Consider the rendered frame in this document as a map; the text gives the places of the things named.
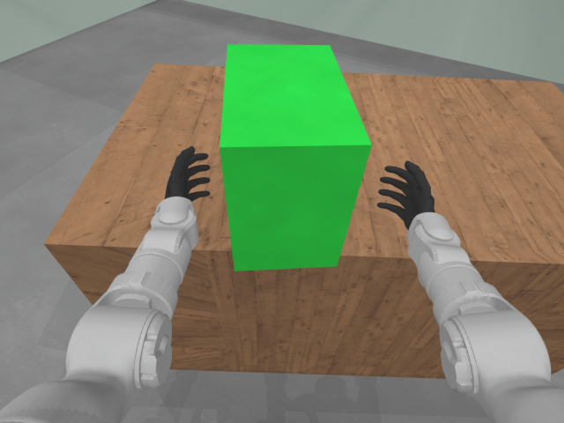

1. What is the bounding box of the pedestal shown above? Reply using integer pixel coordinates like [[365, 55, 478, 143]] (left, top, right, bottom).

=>
[[44, 63, 564, 379]]

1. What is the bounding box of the robot left forearm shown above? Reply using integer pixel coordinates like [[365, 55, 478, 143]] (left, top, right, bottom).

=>
[[66, 197, 199, 373]]

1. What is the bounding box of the carton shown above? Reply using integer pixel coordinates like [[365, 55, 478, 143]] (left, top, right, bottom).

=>
[[219, 44, 372, 271]]

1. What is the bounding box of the robot left upper arm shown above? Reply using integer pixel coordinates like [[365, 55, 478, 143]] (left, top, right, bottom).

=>
[[0, 305, 172, 423]]

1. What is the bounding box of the robot right upper arm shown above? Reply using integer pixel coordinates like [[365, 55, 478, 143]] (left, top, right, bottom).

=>
[[440, 309, 564, 423]]

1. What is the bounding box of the robot left hand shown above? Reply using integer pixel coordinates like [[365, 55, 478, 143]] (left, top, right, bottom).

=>
[[165, 146, 211, 202]]

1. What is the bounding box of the robot right forearm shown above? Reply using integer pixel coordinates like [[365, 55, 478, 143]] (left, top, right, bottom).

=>
[[407, 212, 551, 380]]

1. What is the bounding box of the robot right hand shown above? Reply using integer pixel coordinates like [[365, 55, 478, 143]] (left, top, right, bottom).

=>
[[377, 160, 435, 230]]

